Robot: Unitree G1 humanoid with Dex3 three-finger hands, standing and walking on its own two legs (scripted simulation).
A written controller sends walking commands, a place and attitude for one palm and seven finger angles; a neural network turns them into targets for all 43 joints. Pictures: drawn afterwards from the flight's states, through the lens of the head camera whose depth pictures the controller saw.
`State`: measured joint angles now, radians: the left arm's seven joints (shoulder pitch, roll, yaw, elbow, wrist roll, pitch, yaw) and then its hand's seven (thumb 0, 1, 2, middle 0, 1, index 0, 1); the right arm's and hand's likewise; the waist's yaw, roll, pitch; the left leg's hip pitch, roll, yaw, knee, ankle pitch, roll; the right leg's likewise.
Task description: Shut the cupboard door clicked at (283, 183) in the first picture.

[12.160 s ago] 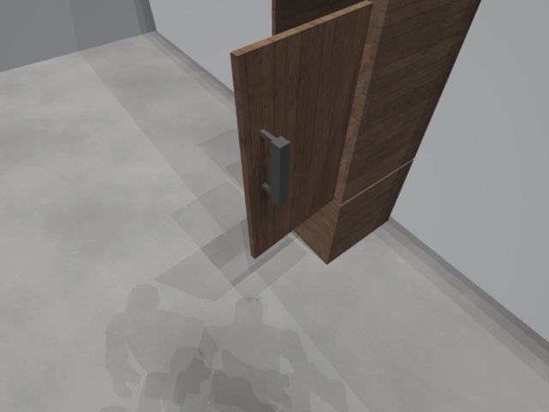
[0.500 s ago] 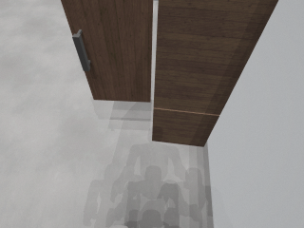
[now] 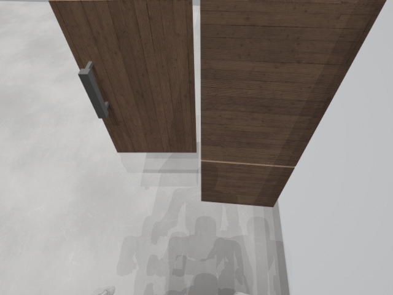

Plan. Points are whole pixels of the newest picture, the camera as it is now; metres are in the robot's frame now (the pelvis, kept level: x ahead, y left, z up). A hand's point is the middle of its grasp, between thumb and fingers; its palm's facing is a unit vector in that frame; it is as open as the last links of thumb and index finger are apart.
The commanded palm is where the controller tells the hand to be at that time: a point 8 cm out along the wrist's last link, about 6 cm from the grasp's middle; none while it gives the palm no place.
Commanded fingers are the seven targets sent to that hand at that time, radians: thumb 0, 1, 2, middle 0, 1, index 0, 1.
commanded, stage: take the last steps up to it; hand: left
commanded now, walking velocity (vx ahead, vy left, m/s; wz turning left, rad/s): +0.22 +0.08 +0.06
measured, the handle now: (96, 90) +0.66 +0.33 +0.02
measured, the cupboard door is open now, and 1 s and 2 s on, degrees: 95 95 95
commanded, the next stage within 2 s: come to a stop and stand still in 0.20 s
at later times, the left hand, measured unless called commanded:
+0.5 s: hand out of the picture +0.11 +0.22 -0.18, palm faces +0.11 -0.98 -0.19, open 7.3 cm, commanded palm none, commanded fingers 0.00 0.90 0.90 -0.20 -0.30 -0.20 -0.30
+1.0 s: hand (128, 281) +0.18 +0.18 -0.16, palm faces +0.03 -0.98 -0.21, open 7.3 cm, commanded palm none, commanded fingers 0.00 0.90 0.90 -0.20 -0.30 -0.20 -0.30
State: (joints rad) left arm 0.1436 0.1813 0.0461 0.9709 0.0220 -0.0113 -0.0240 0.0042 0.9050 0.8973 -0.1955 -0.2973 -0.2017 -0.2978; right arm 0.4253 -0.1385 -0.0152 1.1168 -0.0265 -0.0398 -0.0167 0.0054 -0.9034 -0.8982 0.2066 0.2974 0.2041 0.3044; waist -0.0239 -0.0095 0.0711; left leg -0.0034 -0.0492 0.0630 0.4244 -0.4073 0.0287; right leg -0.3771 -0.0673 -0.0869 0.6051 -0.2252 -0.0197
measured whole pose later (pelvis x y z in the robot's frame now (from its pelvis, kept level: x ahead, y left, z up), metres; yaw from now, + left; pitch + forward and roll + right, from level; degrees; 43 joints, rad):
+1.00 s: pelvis +0.13 +0.00 +0.01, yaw +1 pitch +0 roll -1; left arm 0.22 0.16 0.02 1.05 0.01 0.00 0.03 0.00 0.91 0.90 -0.20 -0.30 -0.21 -0.30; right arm 0.27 -0.21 -0.05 1.10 -0.02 0.03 -0.03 0.01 -0.91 -0.90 0.20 0.30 0.20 0.30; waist -0.02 0.02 0.03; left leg -0.23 0.04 0.02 0.52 -0.27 -0.02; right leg -0.22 0.00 -0.08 0.53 -0.31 -0.02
